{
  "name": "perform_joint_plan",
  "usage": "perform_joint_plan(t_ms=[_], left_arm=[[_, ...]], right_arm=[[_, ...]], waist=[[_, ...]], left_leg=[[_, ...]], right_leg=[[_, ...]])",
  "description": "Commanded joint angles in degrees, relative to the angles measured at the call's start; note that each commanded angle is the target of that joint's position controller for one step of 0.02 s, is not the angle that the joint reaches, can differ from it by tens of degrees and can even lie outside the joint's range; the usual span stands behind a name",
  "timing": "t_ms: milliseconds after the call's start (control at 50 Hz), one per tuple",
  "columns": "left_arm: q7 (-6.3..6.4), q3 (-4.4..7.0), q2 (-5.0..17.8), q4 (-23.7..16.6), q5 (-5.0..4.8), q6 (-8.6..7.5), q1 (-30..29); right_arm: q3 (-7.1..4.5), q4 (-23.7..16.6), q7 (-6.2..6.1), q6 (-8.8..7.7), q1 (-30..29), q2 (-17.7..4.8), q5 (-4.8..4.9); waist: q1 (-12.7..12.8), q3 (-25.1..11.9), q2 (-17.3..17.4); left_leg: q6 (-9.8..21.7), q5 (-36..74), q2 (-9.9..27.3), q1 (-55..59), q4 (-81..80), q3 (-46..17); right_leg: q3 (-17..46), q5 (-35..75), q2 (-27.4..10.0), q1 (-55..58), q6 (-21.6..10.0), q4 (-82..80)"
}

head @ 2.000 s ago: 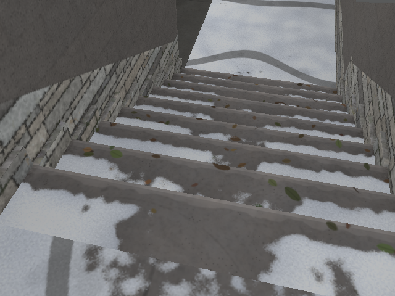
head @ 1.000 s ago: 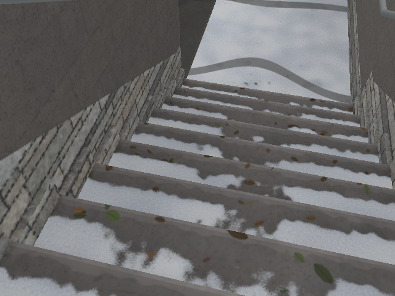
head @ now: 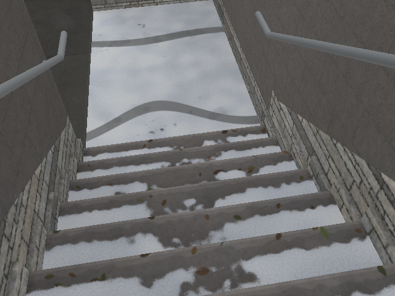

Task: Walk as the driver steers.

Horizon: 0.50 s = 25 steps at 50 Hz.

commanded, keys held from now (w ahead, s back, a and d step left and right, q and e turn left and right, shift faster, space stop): w+e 0.48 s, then w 0.26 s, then w+q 0.26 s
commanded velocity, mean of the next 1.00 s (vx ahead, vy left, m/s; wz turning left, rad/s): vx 0.50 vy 0.00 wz -0.34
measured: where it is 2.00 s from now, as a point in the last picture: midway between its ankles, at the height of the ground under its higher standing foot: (209, 253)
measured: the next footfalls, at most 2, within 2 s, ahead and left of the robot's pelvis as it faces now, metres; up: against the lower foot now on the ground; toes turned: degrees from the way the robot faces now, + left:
right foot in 0.10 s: +0.18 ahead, -0.13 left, -0.15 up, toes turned -6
left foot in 0.62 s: +0.47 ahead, +0.06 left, -0.30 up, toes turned -26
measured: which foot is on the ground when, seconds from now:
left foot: down 0.00-0.10, up 0.12-0.60, down 0.62-1.00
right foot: up 0.00-0.08, down 0.10-0.62, up 0.64-1.00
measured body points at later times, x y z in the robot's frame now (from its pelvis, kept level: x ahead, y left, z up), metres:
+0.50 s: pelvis +0.25 -0.04 -0.14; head +0.23 -0.06 +0.31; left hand +0.35 +0.21 -0.27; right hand +0.35 -0.33 -0.23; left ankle +0.46 +0.09 -0.84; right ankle +0.14 -0.12 -0.83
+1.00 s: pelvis +0.50 -0.06 -0.25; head +0.50 -0.05 +0.20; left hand +0.77 +0.05 -0.34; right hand +0.33 -0.23 -0.39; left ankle +0.44 +0.07 -0.98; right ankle +0.57 -0.25 -0.94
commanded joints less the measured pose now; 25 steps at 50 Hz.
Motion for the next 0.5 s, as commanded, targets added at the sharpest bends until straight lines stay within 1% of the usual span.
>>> perform_joint_plan(t_ms=[20,40,60,80,100,120,140,160,180,200,220,240,260,280,300,320,340,360,380,400,420,440,460,480,500], left_arm=[[-1.26,-0.37,1.9,-6.2,-0.89,0.36,-10.1],[-1.16,0.06,2.6,-5.4,-0.74,0.26,-7.2],[-0.32,1.19,4.6,-3.1,-0.43,-0.12,-0.5],[0.83,3.11,8.1,0.9,0.02,-0.63,10.9],[1.62,4.65,12.0,3.8,0.74,-0.95,17.8],[1.04,3.33,16.4,4.0,1.27,-2.62,17.1],[-0.28,2.64,15.1,2.6,-0.94,-2.78,20.8],[-0.05,3.54,17.2,5.4,-1.64,-2.16,27.2],[0.62,2.89,14.7,6.8,-1.66,-2.02,24.0],[0.93,0.93,9.4,3.2,-1.07,-2.53,13.1],[0.65,-0.26,7.7,0.6,0.66,-3.79,5.4],[0.63,-1.48,3.9,-1.0,1.17,-5.11,0.4],[1.81,-1.8,4.3,-1.1,1.11,-5.37,-0.2],[3.26,-1.13,6.8,-1.3,1.34,-5.29,0.5],[4.4,-0.48,8.5,-0.3,1.99,-4.97,2.4],[5.22,0.04,9.8,0.2,3.45,-4.54,5.0],[5.35,0.17,9.4,0.1,2.25,-4.82,6.6],[6.1,-0.48,6.3,1.9,0.53,-5.27,10.6],[6.9,-1.26,3.9,1.5,-0.55,-5.3,11.3],[7.49,-1.66,2.4,2.0,-0.95,-5.15,12.0],[7.72,-1.77,2.6,1.2,-0.75,-4.79,11.1],[7.82,-1.45,4.0,0.7,-0.69,-4.42,11.1],[8.09,-1.34,4.4,0.7,-0.41,-3.93,11.9],[8.08,-1.46,3.8,0.7,-0.03,-3.43,12.4],[8.04,-1.68,3.6,0.8,0.19,-2.99,13.1]], right_arm=[[-2.56,-1.6,-0.37,1.32,2.1,-8.9,0.95],[-2.48,-1.0,-0.06,1.75,2.0,-8.6,1.2],[-2.56,-0.2,0.39,1.94,1.7,-9.2,1.11],[-2.48,-0.2,0.94,1.77,-0.9,-10.5,1.55],[-2.83,0.8,0.85,0.94,-1.7,-10.4,2.09],[-0.94,-1.0,1.5,-0.73,4.9,-3.3,-0.36],[-0.7,-2.9,2.45,-2.62,8.1,-6.7,0.88],[-0.47,-9.4,2.1,-3.36,0.1,-6.0,3.01],[-0.01,-10.3,1.09,-2.93,-6.5,-6.1,4.62],[-0.3,-10.0,-0.68,-1.81,-9.8,-8.1,2.91],[-0.72,-9.8,-1.48,-0.71,-6.9,-9.1,1.66],[-1.49,-8.4,-1.39,-0.19,-4.9,-9.3,0.27],[-1.57,-9.6,-1.13,0.29,-7.0,-8.5,-1.04],[-1.82,-10.9,-0.98,0.36,-8.1,-8.0,-1.89],[-1.2,-10.8,-0.62,0.45,-7.0,-5.8,-2.97],[-1.37,-8.1,0.38,0.07,-1.5,-6.1,-2.05],[-1.9,-8.6,1.23,-0.06,-2.3,-7.2,-1.47],[-2.56,-10.6,1.85,-0.56,-7.2,-8.9,-0.3],[-2.34,-12.5,2.11,-0.61,-11.6,-8.5,-1.04],[-1.69,-13.4,2.54,-1.01,-14.3,-6.5,-2.4],[-1.19,-14.3,2.99,-1.15,-15.5,-5.0,-2.72],[-0.97,-15.6,3.27,-0.86,-16.7,-4.1,-2.4],[-0.62,-16.7,3.51,-0.4,-16.8,-3.2,-1.96],[-0.45,-17.0,3.64,0.1,-15.9,-3.2,-1.73],[-0.57,-17.1,4.0,0.57,-14.5,-3.4,-1.07]], waist=[[-3.5,8.6,4.5],[-2.1,8.0,4.1],[1.7,4.1,4.7],[8.3,-1.8,4.0],[13.8,-5.8,-4.3],[7.6,-9.5,-19.1],[9.1,-25.4,-17.0],[11.4,-27.8,-13.9],[9.6,-17.7,-4.3],[7.9,-8.1,2.2],[3.0,-4.2,3.9],[0.6,-1.3,4.7],[-0.2,1.1,3.5],[0.0,0.9,1.6],[0.0,-2.3,0.1],[-0.6,-6.7,0.2],[0.2,-5.9,0.4],[2.0,-3.7,-1.7],[3.1,-1.4,0.1],[3.8,-0.5,-1.1],[4.1,0.1,-1.6],[4.7,0.6,-2.9],[5.1,0.2,-3.9],[5.4,-0.8,-4.6],[5.4,-0.7,-5.2]], left_leg=[[6.8,24.1,16.2,-4.8,-4.1,-9.8],[6.4,29.0,16.6,-5.5,0.7,-9.5],[6.0,38.6,15.5,-7.7,10.4,-8.3],[4.7,46.7,12.4,-9.8,24.6,-6.0],[1.4,28.2,4.8,-20.5,51.2,-5.0],[-0.9,-16.1,-0.6,-45.8,75.5,-11.2],[-1.8,-15.1,-1.0,-47.8,77.4,-21.6],[-2.4,-9.9,-2.8,-54.1,73.5,-22.7],[0.1,1.0,0.4,-61.3,64.0,-22.8],[1.1,6.2,0.7,-59.3,60.1,-22.6],[1.8,14.2,2.2,-53.3,48.6,-25.4],[1.9,19.2,3.5,-49.0,41.6,-27.6],[0.2,25.9,3.3,-44.4,29.8,-26.4],[-0.9,29.8,2.5,-39.9,21.4,-25.8],[-2.0,34.3,1.4,-34.9,19.0,-24.6],[-2.3,43.1,-0.2,-29.4,21.2,-23.7],[-1.5,48.7,-0.7,-32.2,16.8,-24.3],[-0.5,52.9,-0.3,-38.6,11.9,-27.8],[0.1,58.6,-1.8,-37.5,2.3,-27.3],[0.5,65.5,-3.1,-31.9,-3.1,-27.1],[1.0,67.9,-4.4,-27.8,-7.9,-25.7],[1.1,66.1,-5.4,-25.9,-10.5,-25.1],[0.7,63.6,-6.3,-22.2,-11.6,-25.0],[0.7,62.7,-6.3,-19.2,-12.3,-25.3],[0.8,58.5,-5.9,-19.1,-13.2,-26.2]], right_leg=[[-3.3,-6.2,-0.6,-2.3,0.2,-4.2],[-4.6,-9.9,-0.3,2.2,-0.7,-6.1],[-6.7,-11.9,1.8,12.7,-2.0,-5.6],[-9.8,-7.6,5.0,27.0,-3.9,-8.6],[-6.0,0.7,3.0,43.0,-8.6,-11.5],[5.2,28.0,-3.4,59.2,-13.6,9.7],[19.1,19.4,-10.0,64.8,-23.2,9.0],[34.6,-13.2,-17.2,62.8,-27.2,-8.9],[37.9,-38.9,-17.1,54.6,-22.9,-14.1],[37.1,-42.1,-15.4,41.9,-19.6,-15.6],[36.5,-42.3,-15.5,27.5,-18.7,-13.1],[33.1,-37.2,-12.9,18.6,-16.3,-9.8],[25.6,-33.5,-8.6,11.0,-14.5,-11.8],[22.9,-28.0,-5.3,7.7,-14.1,-12.0],[20.5,-17.3,-3.9,6.7,-14.3,-9.4],[18.2,-10.5,-3.3,7.1,-14.2,-6.6],[17.5,-14.3,-1.4,8.9,-13.9,-6.1],[20.3,-23.7,-1.6,13.2,-13.3,-3.3],[18.1,-32.0,1.4,10.8,-12.1,-2.6],[17.6,-39.7,3.5,6.7,-11.6,-1.3],[16.6,-42.7,5.3,3.8,-11.2,-0.6],[17.2,-44.5,5.4,3.0,-11.4,0.8],[17.9,-45.1,6.0,1.3,-11.4,2.3],[18.1,-44.8,6.5,1.0,-11.3,5.3],[19.4,-43.8,5.8,3.4,-11.5,7.7]])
